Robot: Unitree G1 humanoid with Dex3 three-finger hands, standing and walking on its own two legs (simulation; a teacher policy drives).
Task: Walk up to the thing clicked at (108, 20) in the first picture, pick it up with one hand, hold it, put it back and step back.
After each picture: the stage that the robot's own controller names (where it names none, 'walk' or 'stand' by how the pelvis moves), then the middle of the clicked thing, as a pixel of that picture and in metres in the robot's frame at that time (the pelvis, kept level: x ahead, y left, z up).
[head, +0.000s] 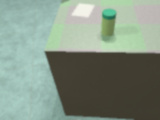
stand; (108, 22) +0.71 -0.07 +0.04
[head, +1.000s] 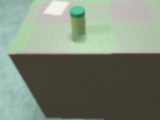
walk; (78, 21) +0.66 +0.10 +0.06
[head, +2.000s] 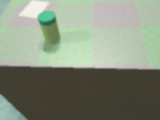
stand; (49, 28) +0.57 +0.20 +0.08
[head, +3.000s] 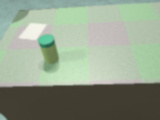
walk; (49, 49) +0.54 +0.20 +0.04
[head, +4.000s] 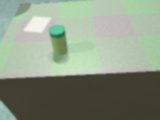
stand; (58, 40) +0.57 +0.16 +0.05
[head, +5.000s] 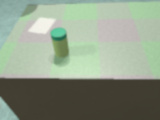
stand; (60, 43) +0.56 +0.16 +0.05
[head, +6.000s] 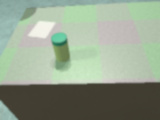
stand; (61, 47) +0.55 +0.15 +0.03
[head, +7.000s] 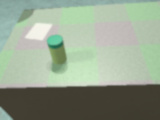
stand; (57, 50) +0.54 +0.17 +0.03
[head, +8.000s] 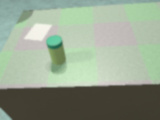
stand; (56, 50) +0.54 +0.17 +0.03
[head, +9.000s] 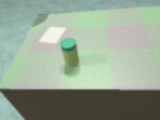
rise first; (70, 53) +0.53 +0.15 +0.03
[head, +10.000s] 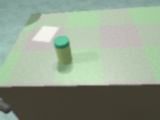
go down; (63, 50) +0.55 +0.14 +0.04
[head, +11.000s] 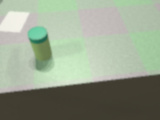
go down; (40, 44) +0.52 +0.15 +0.05
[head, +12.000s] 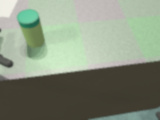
close in; (32, 29) +0.54 +0.16 +0.08
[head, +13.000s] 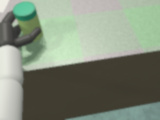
close; (29, 22) +0.55 +0.15 +0.10
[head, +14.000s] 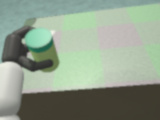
lift; (44, 51) +0.35 +0.14 +0.22
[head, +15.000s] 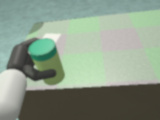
hold; (48, 62) +0.32 +0.13 +0.22
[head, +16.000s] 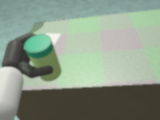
hold; (44, 59) +0.32 +0.14 +0.23
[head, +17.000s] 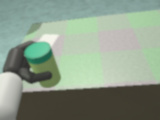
hold; (44, 65) +0.32 +0.15 +0.21
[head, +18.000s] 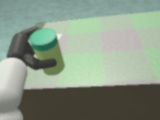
crouch; (48, 53) +0.33 +0.13 +0.24
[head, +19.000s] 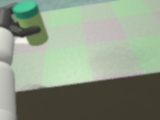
crouch; (32, 24) +0.46 +0.15 +0.24
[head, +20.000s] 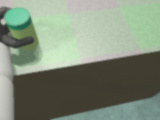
lower; (23, 30) +0.51 +0.15 +0.09
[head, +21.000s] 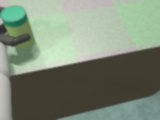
lower; (19, 28) +0.52 +0.15 +0.10
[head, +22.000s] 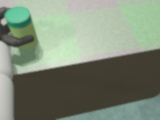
lower; (23, 29) +0.51 +0.15 +0.10
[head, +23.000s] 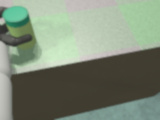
lower; (21, 29) +0.51 +0.15 +0.10
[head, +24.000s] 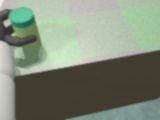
loosen; (26, 29) +0.51 +0.14 +0.10
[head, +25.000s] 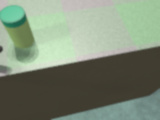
withdraw; (18, 28) +0.51 +0.15 +0.10
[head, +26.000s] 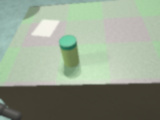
sink last; (69, 51) +0.49 +0.13 +0.06
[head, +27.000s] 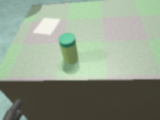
stand; (68, 49) +0.52 +0.14 +0.04
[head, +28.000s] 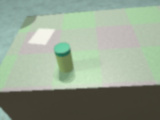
stand; (64, 58) +0.50 +0.14 +0.04
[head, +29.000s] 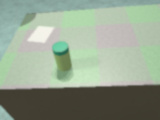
stand; (62, 56) +0.51 +0.15 +0.03
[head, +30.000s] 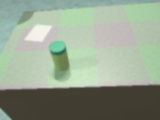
stand; (59, 56) +0.50 +0.15 +0.03
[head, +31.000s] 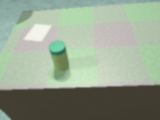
stand; (59, 56) +0.50 +0.15 +0.03
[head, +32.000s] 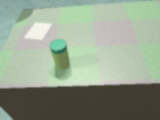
stand; (60, 54) +0.51 +0.15 +0.03
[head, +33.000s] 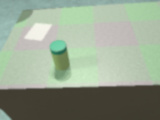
walk; (60, 55) +0.50 +0.15 +0.03
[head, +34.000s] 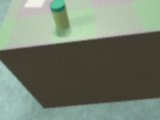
walk; (60, 15) +0.67 +0.17 +0.05
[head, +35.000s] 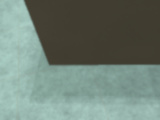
walk; out of the picture +1.04 +0.10 +0.07
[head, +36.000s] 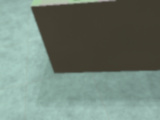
stand; out of the picture +1.16 +0.14 +0.05
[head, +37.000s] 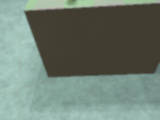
stand; out of the picture +1.12 +0.13 +0.03
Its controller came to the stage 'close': yes
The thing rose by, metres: 0.20
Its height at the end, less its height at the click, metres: +0.00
